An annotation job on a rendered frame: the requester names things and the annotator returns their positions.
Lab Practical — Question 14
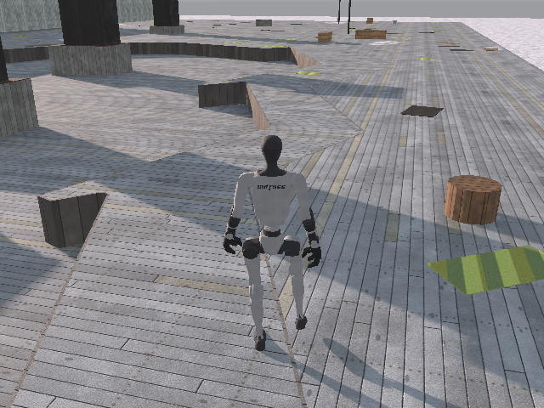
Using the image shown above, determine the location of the right robot forearm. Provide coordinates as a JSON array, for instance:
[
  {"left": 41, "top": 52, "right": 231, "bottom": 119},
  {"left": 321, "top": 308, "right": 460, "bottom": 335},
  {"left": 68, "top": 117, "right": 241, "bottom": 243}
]
[{"left": 303, "top": 207, "right": 320, "bottom": 248}]

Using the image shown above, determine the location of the robot left hand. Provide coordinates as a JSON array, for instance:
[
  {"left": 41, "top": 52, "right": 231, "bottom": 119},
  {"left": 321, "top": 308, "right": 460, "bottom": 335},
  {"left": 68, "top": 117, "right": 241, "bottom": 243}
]
[{"left": 223, "top": 236, "right": 242, "bottom": 254}]

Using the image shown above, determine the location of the left robot forearm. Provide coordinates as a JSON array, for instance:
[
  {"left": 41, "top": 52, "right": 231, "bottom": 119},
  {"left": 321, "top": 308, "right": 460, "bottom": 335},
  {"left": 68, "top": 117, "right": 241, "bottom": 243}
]
[{"left": 224, "top": 205, "right": 241, "bottom": 240}]

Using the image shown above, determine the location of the left robot foot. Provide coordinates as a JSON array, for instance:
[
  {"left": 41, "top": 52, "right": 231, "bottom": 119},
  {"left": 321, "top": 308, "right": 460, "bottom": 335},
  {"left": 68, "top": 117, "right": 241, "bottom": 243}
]
[{"left": 254, "top": 329, "right": 266, "bottom": 351}]

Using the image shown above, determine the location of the robot right upper arm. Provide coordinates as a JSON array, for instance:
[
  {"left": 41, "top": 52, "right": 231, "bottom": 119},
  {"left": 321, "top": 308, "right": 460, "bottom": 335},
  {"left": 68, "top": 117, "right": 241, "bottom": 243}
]
[{"left": 289, "top": 172, "right": 311, "bottom": 220}]

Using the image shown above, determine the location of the robot left upper arm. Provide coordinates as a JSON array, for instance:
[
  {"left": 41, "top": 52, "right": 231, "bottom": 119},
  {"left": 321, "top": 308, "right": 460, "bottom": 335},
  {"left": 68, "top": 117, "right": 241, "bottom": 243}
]
[{"left": 231, "top": 172, "right": 254, "bottom": 218}]

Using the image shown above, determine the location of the robot right hand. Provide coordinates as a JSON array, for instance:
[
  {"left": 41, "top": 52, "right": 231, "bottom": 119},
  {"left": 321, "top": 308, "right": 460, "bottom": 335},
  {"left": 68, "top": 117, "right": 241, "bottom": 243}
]
[{"left": 302, "top": 246, "right": 321, "bottom": 268}]

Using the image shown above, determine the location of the robot right thigh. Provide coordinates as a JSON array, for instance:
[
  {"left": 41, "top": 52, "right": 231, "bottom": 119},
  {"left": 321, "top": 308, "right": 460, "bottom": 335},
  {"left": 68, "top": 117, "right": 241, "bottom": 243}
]
[{"left": 283, "top": 235, "right": 302, "bottom": 277}]

